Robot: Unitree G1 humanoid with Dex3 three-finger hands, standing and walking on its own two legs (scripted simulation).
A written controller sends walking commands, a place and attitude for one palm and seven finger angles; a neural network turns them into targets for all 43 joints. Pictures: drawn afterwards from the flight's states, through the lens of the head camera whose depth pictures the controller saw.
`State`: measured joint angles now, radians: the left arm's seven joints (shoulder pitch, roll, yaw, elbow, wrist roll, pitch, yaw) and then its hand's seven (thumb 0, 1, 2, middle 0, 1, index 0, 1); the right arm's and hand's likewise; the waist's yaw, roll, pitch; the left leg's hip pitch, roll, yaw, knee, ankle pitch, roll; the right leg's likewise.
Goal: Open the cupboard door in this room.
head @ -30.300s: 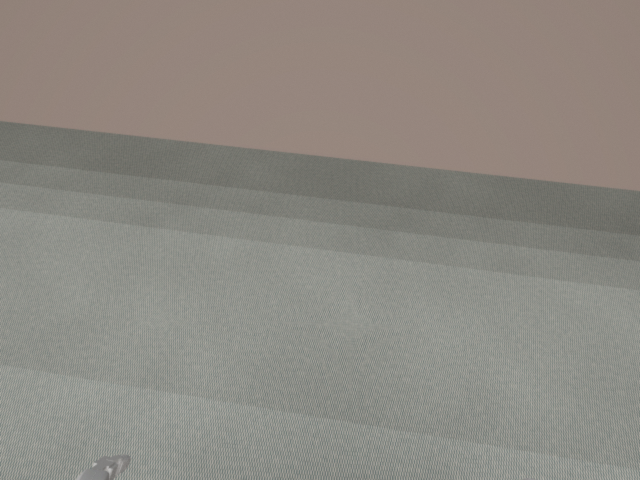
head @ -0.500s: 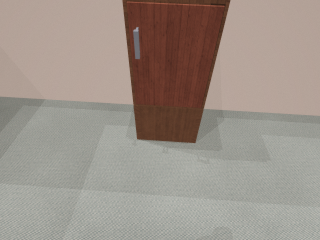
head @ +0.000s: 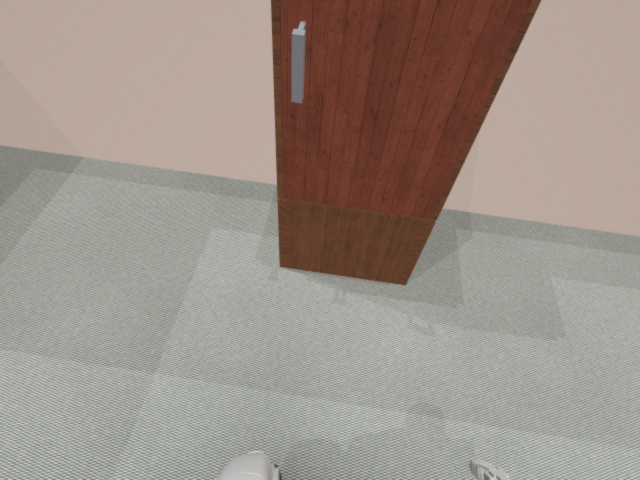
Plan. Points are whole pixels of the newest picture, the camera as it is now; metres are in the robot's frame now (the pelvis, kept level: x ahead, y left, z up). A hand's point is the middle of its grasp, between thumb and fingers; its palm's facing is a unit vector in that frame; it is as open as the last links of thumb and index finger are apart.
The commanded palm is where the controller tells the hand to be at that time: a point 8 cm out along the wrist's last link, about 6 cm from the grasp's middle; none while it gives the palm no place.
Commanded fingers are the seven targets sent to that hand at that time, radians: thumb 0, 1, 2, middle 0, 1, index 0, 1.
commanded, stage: take the last steps up to it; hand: left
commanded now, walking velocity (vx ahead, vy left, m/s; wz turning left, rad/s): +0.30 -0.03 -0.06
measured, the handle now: (299, 62) +0.82 +0.14 +0.07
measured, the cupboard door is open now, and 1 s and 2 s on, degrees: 0 0 0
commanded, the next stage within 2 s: come to a stop and stand still in 0.50 s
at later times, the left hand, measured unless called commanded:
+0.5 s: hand (246, 352) +0.31 +0.15 -0.14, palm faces -0.11 -0.98 -0.19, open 7.4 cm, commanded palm none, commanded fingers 0.00 0.90 0.90 -0.20 -0.30 -0.20 -0.30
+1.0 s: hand (241, 379) +0.27 +0.15 -0.15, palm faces +0.06 -0.97 -0.25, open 7.3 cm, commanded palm none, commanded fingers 0.00 0.90 0.90 -0.20 -0.30 -0.20 -0.30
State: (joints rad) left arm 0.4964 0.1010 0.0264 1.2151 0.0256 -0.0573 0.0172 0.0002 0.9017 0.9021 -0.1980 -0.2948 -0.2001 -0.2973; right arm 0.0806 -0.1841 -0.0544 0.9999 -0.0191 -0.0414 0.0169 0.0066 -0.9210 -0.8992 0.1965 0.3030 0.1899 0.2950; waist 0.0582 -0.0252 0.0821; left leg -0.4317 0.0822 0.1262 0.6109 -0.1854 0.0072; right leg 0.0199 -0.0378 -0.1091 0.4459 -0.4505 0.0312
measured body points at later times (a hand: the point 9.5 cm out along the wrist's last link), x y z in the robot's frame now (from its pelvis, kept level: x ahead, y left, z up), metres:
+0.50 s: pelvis +0.17 -0.02 +0.01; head +0.21 -0.03 +0.46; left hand +0.31 +0.20 -0.13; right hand +0.06 -0.21 -0.14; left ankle +0.09 +0.10 -0.72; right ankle +0.27 -0.15 -0.70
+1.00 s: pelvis +0.23 -0.04 +0.01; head +0.27 -0.05 +0.46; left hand +0.26 +0.20 -0.13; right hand +0.34 -0.29 -0.14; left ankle +0.22 +0.10 -0.68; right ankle +0.28 -0.14 -0.72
